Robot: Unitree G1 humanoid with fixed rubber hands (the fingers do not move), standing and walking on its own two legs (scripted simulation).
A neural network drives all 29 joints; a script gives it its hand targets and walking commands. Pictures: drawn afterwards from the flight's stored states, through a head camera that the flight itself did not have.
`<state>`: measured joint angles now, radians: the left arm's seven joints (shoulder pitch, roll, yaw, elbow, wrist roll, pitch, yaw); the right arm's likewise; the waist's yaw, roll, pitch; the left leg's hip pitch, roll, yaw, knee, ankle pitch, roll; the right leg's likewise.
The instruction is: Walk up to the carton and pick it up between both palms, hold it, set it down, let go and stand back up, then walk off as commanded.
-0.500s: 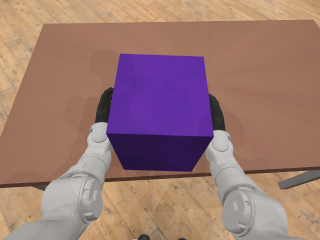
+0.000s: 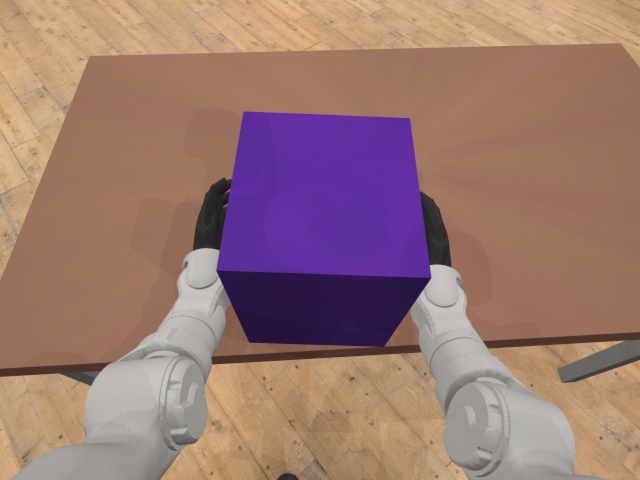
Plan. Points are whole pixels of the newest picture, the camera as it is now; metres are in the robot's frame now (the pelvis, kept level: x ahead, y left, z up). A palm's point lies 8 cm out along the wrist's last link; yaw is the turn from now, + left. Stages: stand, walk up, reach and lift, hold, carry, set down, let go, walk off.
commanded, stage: reach and lift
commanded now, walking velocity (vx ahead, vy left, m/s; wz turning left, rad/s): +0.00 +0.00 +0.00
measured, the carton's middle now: (321, 241) +0.42 +0.04 +0.00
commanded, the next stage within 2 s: none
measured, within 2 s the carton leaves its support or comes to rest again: leaves its support in 0.04 s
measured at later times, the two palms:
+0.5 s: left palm (210, 239) +0.40 +0.18 +0.02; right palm (438, 255) +0.40 -0.11 +0.02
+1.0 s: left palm (206, 231) +0.39 +0.18 +0.06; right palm (449, 254) +0.38 -0.11 +0.05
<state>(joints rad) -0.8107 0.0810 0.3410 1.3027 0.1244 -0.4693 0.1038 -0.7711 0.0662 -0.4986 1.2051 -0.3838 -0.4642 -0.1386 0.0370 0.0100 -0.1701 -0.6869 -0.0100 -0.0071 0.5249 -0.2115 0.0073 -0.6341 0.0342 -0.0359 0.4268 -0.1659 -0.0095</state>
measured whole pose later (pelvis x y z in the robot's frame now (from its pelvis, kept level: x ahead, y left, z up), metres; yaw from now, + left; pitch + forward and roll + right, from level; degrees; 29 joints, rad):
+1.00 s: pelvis -0.02 +0.00 +0.00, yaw +0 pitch +19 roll -2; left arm -0.83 0.07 0.30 1.29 0.08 -0.40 0.11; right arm -0.74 0.06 -0.43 1.16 -0.24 -0.40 -0.14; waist 0.04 0.01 -0.24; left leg -0.66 0.00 -0.01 0.52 -0.19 0.01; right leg -0.60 0.04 -0.04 0.42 -0.14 -0.01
